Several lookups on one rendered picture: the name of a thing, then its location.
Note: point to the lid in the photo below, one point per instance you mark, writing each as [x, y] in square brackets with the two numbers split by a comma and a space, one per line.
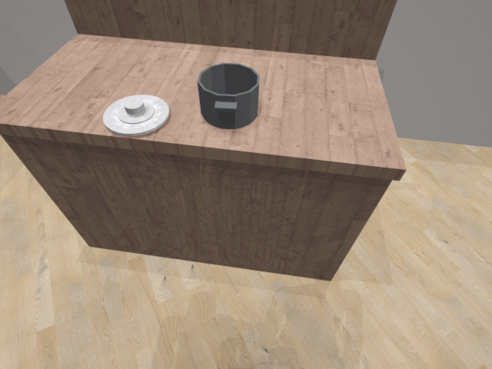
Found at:
[118, 121]

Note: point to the pot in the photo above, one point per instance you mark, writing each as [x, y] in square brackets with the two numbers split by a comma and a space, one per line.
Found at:
[228, 94]

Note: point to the table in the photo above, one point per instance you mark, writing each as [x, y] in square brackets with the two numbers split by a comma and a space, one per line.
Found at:
[287, 194]

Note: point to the knob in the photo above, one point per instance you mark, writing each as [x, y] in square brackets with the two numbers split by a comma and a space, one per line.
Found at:
[134, 106]

